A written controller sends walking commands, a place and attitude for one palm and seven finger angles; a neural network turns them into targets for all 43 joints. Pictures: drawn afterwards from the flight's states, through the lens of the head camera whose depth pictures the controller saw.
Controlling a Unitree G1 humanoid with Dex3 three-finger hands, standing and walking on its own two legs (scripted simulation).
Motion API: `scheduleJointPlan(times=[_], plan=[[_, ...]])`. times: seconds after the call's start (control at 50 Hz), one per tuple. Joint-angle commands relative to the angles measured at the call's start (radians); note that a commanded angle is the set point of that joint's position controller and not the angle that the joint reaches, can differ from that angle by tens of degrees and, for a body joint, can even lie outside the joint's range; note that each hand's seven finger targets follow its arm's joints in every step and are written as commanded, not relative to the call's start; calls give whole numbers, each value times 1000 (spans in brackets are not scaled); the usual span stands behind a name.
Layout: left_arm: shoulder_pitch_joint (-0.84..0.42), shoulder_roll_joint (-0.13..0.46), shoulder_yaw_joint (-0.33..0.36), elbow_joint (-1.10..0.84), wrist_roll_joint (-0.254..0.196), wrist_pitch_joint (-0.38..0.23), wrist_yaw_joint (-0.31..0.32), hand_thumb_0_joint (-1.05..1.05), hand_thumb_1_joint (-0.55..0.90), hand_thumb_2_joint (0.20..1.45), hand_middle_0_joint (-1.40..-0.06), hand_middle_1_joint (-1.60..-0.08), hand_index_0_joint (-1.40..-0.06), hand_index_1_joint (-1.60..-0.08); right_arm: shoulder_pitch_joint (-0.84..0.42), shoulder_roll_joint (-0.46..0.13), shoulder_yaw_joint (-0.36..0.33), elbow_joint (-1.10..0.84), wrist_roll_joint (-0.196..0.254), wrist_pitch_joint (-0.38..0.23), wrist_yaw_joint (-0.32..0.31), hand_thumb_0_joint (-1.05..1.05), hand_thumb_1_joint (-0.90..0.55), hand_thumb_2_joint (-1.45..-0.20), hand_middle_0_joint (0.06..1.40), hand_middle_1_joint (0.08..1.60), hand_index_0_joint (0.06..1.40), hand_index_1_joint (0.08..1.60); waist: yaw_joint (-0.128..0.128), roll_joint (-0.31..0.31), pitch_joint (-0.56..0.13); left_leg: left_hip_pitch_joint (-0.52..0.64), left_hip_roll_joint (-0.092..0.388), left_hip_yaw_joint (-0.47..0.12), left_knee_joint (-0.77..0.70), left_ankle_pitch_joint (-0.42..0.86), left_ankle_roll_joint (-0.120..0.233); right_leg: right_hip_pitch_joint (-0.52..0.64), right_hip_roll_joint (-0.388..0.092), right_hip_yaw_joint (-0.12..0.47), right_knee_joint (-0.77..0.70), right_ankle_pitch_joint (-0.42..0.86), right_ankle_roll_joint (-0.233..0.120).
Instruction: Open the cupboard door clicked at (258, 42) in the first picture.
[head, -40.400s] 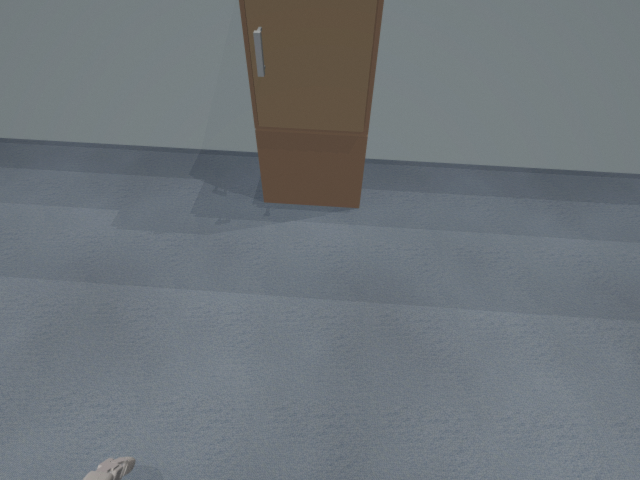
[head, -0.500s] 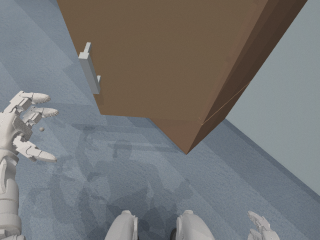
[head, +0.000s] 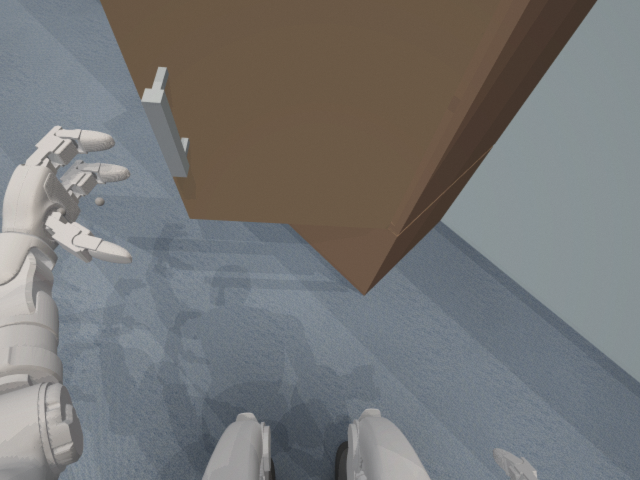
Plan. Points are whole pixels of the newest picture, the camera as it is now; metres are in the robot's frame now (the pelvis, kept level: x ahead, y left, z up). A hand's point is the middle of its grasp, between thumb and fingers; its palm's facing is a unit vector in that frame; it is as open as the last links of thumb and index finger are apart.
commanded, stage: move the hooked fingers beside the handle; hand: left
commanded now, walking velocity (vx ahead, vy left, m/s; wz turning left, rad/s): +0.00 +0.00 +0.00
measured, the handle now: (171, 125) +0.55 +0.20 +0.04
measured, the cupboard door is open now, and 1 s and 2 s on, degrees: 45 45 45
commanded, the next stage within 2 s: slide the fingers in behind the handle in 1.34 s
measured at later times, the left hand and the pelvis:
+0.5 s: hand (118, 153) +0.50 +0.25 +0.05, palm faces -0.02 -1.00 -0.02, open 14.0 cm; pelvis +0.00 -0.01 -0.02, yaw -1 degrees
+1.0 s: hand (111, 154) +0.50 +0.26 +0.05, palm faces -0.02 -1.00 -0.04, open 14.0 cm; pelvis +0.00 +0.00 -0.01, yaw -1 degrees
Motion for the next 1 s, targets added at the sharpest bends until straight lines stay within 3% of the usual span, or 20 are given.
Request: scheduleJointPlan(times=[0.0, 0.04, 0.1, 0.22, 0.28, 0.32, 0.4, 0.46, 0.54, 0.62, 0.7, 0.72, 0.74, 0.78, 0.84, 0.94, 0.98], plan=[[-389, 345, 99, -146, 2, -80, 17, 0, -500, 300, -300, -1200, -300, -1200, 129, -191, -75, -69, -2, -8, -13, 0, -900, -900, 200, 300, 200, 300, -1, 108, -432, 325, -5, -88, -148, 393, -26, 164, 34, 29, -99, 216, -27], [-422, 344, 87, -151, 12, -97, 22, 0, -500, 300, -300, -1200, -300, -1200, 129, -186, -72, -67, -5, -1, -11, 0, -900, -900, 200, 300, 200, 300, 0, 159, -451, 344, -6, -90, -143, 402, -28, 154, 33, 32, -94, 218, -28], [-484, 370, 92, -136, 22, -113, 21, 0, -500, 300, -300, -1200, -300, -1200, 142, -192, -71, -55, -9, 10, -10, 0, -900, -900, 200, 300, 200, 300, -16, 170, -480, 365, -2, -100, -131, 418, -29, 133, 38, 31, -88, 215, -27], [-546, 363, 59, -12, 35, -71, 5, 0, -500, 300, -300, -1200, -300, -1200, 158, -200, -64, -39, -8, 32, -13, 0, -900, -900, 200, 300, 200, 300, -52, 161, -428, 306, -1, -97, -116, 368, -18, 94, 37, 31, -94, 199, -23], [-561, 437, 107, 8, 42, -66, 8, 0, -500, 300, -300, -1200, -300, -1200, 174, -207, -61, -43, -11, 42, -15, 0, -900, -900, 200, 300, 200, 300, -50, 138, -461, 273, -3, -96, -96, 388, -12, 118, 40, 34, -77, 226, -24], [-602, 458, 110, -13, 52, -72, 10, 0, -500, 300, -300, -1200, -300, -1200, 181, -206, -59, -42, -15, 49, -13, 0, -900, -900, 200, 300, 200, 300, -50, 176, -503, 297, -1, -98, -89, 424, -15, 121, 39, 36, -72, 251, -21], [-666, 478, 109, -18, 67, -84, 22, 0, -500, 300, -300, -1200, -300, -1200, 195, -208, -55, -34, -20, 61, -7, 0, -900, -900, 200, 300, 200, 300, -65, 212, -521, 330, 7, -107, -76, 442, -20, 76, 45, 33, -65, 239, -21], [-685, 498, 113, 43, 75, -59, 28, 0, -500, 300, -300, -1200, -300, -1200, 199, -211, -48, -35, -20, 68, -8, 0, -900, -900, 200, 300, 200, 300, -86, 173, -485, 244, 4, -97, -63, 399, -8, 99, 44, 39, -68, 240, -15], [-695, 555, 128, 77, 101, -35, 24, 0, -500, 300, -300, -1200, -300, -1200, 213, -215, -38, -44, -22, 78, -7, 0, -900, -900, 200, 300, 200, 300, -80, 201, -501, 222, 2, -96, -53, 404, -7, 107, 47, 38, -57, 248, -18], [-631, 539, 131, 29, 97, -41, 13, 0, -500, 300, -300, -1200, -300, -1200, 224, -213, -45, -59, -25, 90, 3, 0, -900, -900, 200, 300, 200, 300, -61, 240, -570, 309, 10, -103, -55, 493, -15, 100, 50, 32, -51, 293, -19], [-641, 516, 137, -46, 66, -51, 3, 0, -500, 300, -300, -1200, -300, -1200, 225, -212, -52, -57, -24, 100, 12, 0, -900, -900, 200, 300, 200, 300, -62, 241, -608, 357, 15, -109, -62, 525, -17, 106, 55, 27, -58, 306, -17], [-612, 535, 160, -30, 65, -48, 5, 0, -500, 300, -300, -1200, -300, -1200, 226, -214, -55, -56, -23, 102, 11, 0, -900, -900, 200, 300, 200, 300, -52, 216, -594, 346, 14, -112, -70, 516, -18, 118, 55, 25, -63, 300, -19], [-627, 506, 136, -43, 62, -48, 6, 0, -500, 300, -300, -1200, -300, -1200, 224, -211, -55, -55, -20, 103, 11, 0, -900, -900, 200, 300, 200, 300, -65, 212, -579, 347, 14, -112, -73, 510, -15, 110, 55, 25, -69, 299, -16], [-643, 484, 128, -65, 58, -52, 13, 0, -500, 300, -300, -1200, -300, -1200, 223, -205, -56, -50, -22, 101, 13, 0, -900, -900, 200, 300, 200, 300, -64, 228, -560, 362, 13, -113, -75, 509, -16, 92, 56, 23, -71, 287, -20], [-633, 492, 130, -36, 73, -50, 30, 0, -500, 300, -300, -1200, -300, -1200, 223, -206, -56, -40, -22, 104, 11, 0, -900, -900, 200, 300, 200, 300, -70, 215, -508, 347, 14, -113, -90, 468, -18, 85, 56, 21, -85, 256, -19], [-623, 389, 49, -4, 80, -58, 41, 0, -500, 300, -300, -1200, -300, -1200, 214, -201, -56, -37, -24, 104, 13, 0, -900, -900, 200, 300, 200, 300, -81, 231, -439, 396, 18, -133, -114, 452, -31, 7, 56, 5, -94, 200, -26], [-631, 357, 30, -4, 73, -64, 42, 0, -500, 300, -300, -1200, -300, -1200, 215, -201, -58, -37, -24, 104, 12, 0, -900, -900, 200, 300, 200, 300, -88, 235, -443, 417, 19, -137, -110, 469, -32, -17, 56, 2, -89, 201, -30]])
